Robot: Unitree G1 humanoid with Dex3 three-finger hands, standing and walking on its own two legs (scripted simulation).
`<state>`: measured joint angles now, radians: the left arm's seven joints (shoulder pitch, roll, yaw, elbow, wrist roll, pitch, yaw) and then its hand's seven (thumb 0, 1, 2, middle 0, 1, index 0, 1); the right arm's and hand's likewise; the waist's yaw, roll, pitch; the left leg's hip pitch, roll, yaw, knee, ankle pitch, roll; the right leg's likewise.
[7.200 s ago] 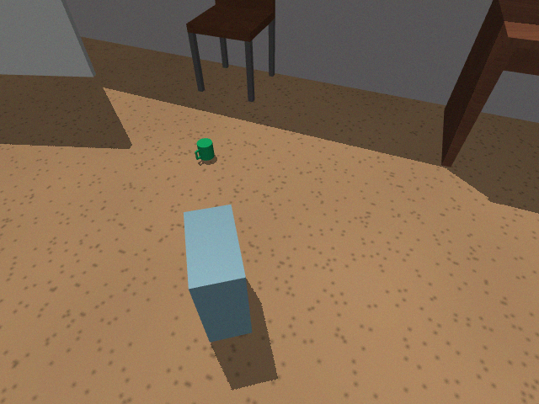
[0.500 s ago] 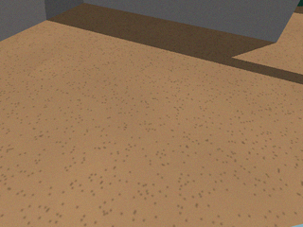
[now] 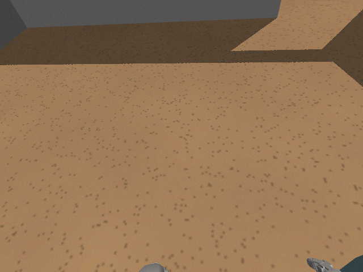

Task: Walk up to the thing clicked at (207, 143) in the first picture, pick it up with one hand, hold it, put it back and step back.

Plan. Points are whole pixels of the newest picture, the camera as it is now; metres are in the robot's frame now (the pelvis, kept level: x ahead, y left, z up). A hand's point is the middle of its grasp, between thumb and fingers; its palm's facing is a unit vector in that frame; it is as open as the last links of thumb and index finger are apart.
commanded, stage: walk up
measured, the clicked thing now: out of the picture +0.58 -1.48 -0.72
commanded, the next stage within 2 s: none
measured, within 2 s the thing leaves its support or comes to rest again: neither
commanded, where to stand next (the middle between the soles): +0.10 +0.04 m, yaw -24 degrees
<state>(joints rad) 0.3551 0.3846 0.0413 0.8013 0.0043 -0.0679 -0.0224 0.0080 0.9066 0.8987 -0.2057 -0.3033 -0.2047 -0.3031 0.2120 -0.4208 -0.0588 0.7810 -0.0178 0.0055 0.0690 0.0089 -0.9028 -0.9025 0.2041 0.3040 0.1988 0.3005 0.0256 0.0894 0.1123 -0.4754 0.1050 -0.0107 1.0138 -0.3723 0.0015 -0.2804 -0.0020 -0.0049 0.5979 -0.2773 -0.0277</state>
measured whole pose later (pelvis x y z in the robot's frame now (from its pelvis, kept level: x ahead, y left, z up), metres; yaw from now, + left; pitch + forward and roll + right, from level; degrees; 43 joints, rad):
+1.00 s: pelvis +0.04 +0.05 -0.02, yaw -23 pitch -3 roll +0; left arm 0.21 0.39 0.03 0.90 0.01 -0.01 -0.01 0.01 0.91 0.90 -0.21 -0.30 -0.20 -0.30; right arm 0.22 -0.38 0.00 0.91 -0.02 -0.03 0.01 0.01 -0.90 -0.90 0.21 0.30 0.20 0.30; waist -0.01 0.00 0.09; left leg -0.32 0.09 0.03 0.74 -0.36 -0.04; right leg -0.33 0.05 0.02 0.74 -0.34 -0.04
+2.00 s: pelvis +0.07 +0.07 +0.02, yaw -27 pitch -3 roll +0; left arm 0.08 0.34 0.01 1.17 0.01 0.00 0.00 0.01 0.91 0.90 -0.20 -0.30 -0.20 -0.30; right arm 0.08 -0.35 -0.03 1.13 -0.01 -0.01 0.02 0.01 -0.90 -0.90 0.21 0.30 0.20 0.30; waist -0.01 0.00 0.06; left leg -0.09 0.03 0.08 0.33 -0.20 -0.01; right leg -0.13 0.01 0.11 0.37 -0.19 0.02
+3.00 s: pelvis +0.06 +0.07 +0.02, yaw -24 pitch -3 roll +0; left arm 0.12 0.35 -0.01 1.13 0.01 -0.01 0.00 0.01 0.91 0.90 -0.20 -0.30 -0.20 -0.30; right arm 0.11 -0.35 -0.02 1.14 -0.01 0.00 0.02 0.01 -0.90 -0.90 0.20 0.30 0.20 0.30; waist -0.01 0.00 0.06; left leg -0.10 0.02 0.04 0.32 -0.17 -0.01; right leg -0.12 0.00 0.07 0.33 -0.16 0.02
